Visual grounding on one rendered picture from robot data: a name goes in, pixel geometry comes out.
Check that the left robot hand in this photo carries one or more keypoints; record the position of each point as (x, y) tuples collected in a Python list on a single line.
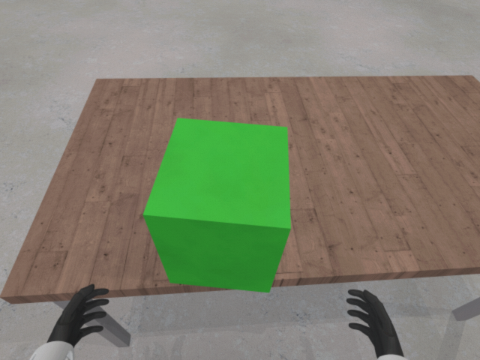
[(68, 327)]

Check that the carton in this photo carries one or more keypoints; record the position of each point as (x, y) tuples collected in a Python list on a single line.
[(219, 209)]

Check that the table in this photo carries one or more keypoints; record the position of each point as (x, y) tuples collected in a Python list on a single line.
[(384, 183)]

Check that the right robot hand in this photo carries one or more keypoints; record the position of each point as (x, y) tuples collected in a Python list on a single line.
[(381, 333)]

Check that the robot left forearm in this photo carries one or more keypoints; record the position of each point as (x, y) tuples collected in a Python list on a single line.
[(55, 350)]

